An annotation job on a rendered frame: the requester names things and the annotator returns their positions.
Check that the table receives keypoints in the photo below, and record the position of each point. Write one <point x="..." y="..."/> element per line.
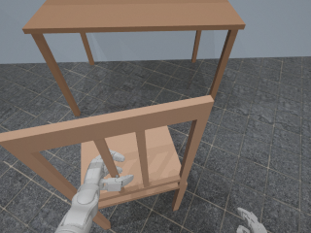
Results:
<point x="104" y="16"/>

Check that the robot right hand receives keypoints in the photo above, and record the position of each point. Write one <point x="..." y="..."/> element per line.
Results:
<point x="251" y="220"/>

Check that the chair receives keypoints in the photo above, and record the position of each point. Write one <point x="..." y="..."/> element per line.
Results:
<point x="141" y="135"/>

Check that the robot left forearm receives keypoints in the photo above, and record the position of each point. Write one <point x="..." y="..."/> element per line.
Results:
<point x="84" y="207"/>

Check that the robot left hand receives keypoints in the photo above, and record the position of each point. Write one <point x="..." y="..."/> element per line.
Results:
<point x="97" y="170"/>

